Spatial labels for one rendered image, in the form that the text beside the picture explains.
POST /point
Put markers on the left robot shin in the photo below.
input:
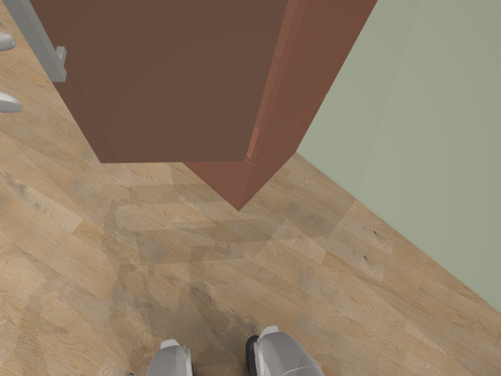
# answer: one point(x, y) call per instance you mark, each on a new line
point(169, 342)

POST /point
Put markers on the cupboard door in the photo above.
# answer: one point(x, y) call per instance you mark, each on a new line
point(164, 80)

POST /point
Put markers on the left robot hand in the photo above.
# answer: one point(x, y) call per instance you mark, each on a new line
point(8, 104)

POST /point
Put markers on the robot shin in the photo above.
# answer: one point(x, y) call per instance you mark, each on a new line
point(267, 330)
point(169, 342)

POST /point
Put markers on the handle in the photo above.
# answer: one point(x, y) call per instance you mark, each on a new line
point(30, 26)

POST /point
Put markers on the right robot shin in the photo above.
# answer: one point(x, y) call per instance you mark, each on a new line
point(267, 330)

